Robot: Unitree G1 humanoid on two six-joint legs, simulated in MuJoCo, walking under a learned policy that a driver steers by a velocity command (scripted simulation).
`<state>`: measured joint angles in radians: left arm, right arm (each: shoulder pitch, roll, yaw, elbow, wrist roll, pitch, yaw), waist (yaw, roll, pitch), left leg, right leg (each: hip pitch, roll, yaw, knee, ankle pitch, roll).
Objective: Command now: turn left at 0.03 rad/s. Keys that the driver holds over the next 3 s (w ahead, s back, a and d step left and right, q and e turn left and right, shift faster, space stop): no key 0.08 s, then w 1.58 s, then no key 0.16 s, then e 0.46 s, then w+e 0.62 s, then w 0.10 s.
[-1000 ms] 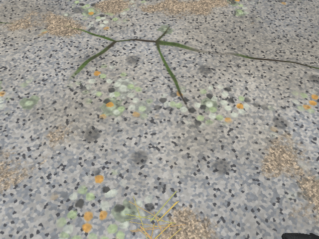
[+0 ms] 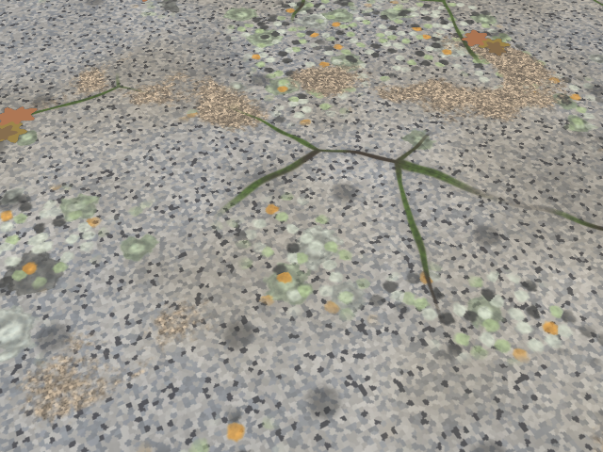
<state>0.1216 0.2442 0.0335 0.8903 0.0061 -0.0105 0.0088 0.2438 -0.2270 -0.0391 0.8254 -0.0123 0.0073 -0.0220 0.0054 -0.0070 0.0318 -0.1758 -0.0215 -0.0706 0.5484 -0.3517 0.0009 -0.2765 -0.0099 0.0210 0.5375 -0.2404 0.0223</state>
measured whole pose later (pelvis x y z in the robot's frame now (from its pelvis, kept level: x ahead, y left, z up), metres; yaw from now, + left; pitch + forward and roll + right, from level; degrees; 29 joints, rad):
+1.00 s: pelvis +0.36 +0.04 +0.01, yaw -1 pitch +0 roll +1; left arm 0.21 0.29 0.05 0.93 -0.02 -0.08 0.01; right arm 0.26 -0.25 -0.05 0.91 0.00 -0.10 0.04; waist -0.02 -0.04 0.04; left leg -0.19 -0.08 0.06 0.32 -0.14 0.08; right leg -0.55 -0.11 0.04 1.11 -0.26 -0.04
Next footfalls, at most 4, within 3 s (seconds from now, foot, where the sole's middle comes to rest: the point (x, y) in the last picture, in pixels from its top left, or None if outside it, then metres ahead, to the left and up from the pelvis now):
0.78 left None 0.43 0.12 -0.77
1.34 right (362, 357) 0.74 -0.12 -0.77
1.84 left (275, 260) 1.04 0.10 -0.77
2.30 right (363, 288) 0.95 -0.14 -0.77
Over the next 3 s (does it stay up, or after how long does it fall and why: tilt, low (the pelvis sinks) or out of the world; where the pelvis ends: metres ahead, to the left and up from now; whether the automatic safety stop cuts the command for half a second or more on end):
stays up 1.16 -0.09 0.01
